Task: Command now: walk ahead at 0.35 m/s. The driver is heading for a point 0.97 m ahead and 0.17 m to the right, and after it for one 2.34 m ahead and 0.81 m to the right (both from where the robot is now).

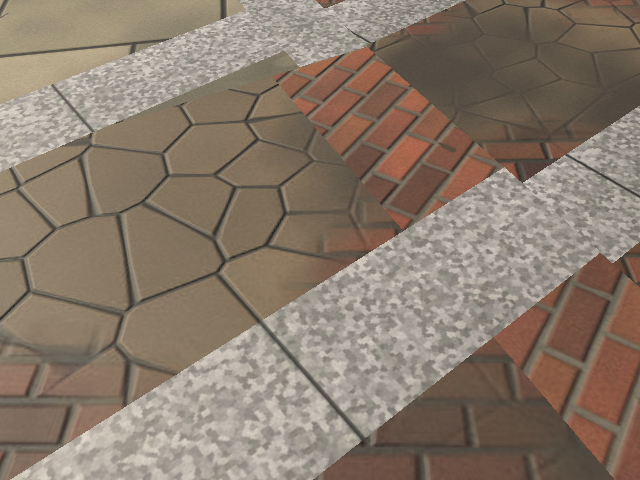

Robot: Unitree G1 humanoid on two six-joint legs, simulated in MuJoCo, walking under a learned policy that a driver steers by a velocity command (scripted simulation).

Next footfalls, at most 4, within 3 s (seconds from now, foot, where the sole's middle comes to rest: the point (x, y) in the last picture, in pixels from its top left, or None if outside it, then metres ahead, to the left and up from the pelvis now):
0.52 left None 0.43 0.05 -0.78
1.08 right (397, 387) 0.75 -0.13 -0.78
1.60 left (325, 293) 1.03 0.03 -0.78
2.08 right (407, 343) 0.87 -0.17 -0.78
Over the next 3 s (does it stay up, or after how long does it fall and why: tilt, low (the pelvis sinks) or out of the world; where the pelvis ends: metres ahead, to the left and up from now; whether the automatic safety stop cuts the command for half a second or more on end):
stays up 0.90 -0.04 0.01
